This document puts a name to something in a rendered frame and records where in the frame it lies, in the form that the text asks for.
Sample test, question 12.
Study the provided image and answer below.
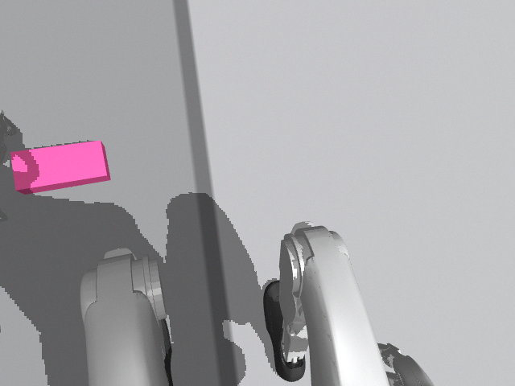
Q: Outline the left robot hand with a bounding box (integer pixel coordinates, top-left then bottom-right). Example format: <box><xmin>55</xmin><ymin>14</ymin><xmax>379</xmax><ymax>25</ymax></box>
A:
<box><xmin>0</xmin><ymin>110</ymin><xmax>17</xmax><ymax>222</ymax></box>

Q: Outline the right robot hand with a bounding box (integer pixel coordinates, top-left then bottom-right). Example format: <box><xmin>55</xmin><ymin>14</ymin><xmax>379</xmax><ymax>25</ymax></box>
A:
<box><xmin>377</xmin><ymin>343</ymin><xmax>434</xmax><ymax>386</ymax></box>

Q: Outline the right robot foot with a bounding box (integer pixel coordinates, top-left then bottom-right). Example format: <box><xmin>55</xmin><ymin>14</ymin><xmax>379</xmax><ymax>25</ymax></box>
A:
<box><xmin>263</xmin><ymin>281</ymin><xmax>306</xmax><ymax>382</ymax></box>

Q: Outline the small box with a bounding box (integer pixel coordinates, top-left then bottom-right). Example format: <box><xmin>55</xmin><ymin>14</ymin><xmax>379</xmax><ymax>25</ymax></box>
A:
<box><xmin>10</xmin><ymin>141</ymin><xmax>111</xmax><ymax>195</ymax></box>

